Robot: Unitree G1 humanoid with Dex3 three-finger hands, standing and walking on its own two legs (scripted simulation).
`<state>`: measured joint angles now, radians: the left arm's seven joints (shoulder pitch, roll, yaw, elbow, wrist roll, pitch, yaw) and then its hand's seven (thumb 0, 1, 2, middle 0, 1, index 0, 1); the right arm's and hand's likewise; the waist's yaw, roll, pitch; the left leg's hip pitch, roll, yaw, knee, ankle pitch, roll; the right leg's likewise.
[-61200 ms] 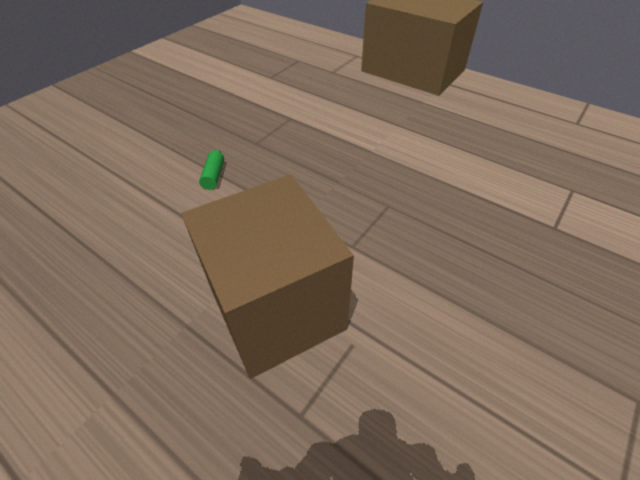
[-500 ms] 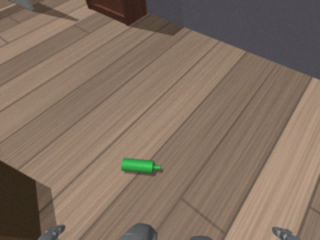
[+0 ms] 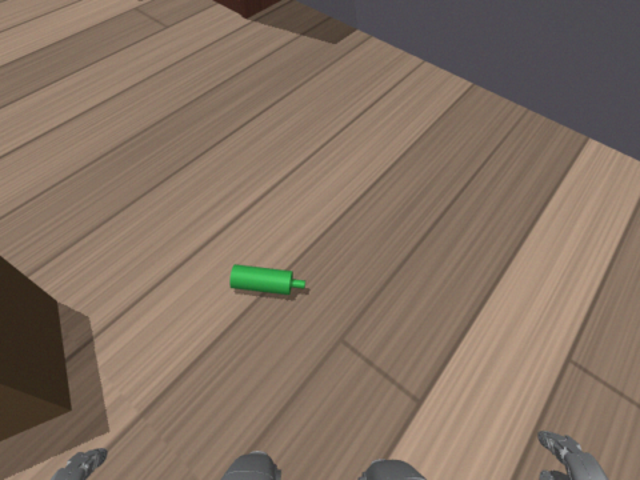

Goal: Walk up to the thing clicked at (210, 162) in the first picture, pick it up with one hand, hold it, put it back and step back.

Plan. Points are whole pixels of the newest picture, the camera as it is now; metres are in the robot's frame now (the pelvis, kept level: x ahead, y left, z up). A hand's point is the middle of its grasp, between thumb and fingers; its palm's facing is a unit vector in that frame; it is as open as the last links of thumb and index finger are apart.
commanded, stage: step back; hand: left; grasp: from above
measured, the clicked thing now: (268, 280) +0.72 +0.19 -0.72
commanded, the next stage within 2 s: stand in 2.00 s
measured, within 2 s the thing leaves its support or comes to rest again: neither
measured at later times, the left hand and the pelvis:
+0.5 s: hand out of the picture -0.04 +0.25 -0.15, palm faces +0.03 -0.93 -0.35, open 7.4 cm; pelvis -0.17 -0.02 +0.00, yaw +3 degrees
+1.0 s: hand out of the picture -0.31 +0.19 -0.12, palm faces +0.02 -0.90 -0.44, open 7.4 cm; pelvis -0.35 -0.08 +0.01, yaw +0 degrees
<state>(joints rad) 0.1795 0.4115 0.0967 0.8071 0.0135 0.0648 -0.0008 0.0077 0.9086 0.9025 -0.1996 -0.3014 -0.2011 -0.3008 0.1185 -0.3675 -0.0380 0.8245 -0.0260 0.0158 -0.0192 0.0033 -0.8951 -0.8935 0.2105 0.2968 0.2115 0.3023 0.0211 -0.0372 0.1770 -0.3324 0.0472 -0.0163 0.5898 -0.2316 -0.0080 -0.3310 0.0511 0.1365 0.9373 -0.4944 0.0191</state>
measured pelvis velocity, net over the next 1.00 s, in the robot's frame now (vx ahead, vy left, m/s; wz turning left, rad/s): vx -0.35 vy -0.08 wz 0.00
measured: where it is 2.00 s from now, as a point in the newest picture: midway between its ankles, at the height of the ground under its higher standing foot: outside the picture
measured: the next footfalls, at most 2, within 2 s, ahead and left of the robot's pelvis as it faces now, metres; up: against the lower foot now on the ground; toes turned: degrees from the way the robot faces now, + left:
right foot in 0.06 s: -0.01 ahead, -0.15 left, +0.00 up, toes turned +3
left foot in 0.38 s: -0.11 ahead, +0.09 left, +0.00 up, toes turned +0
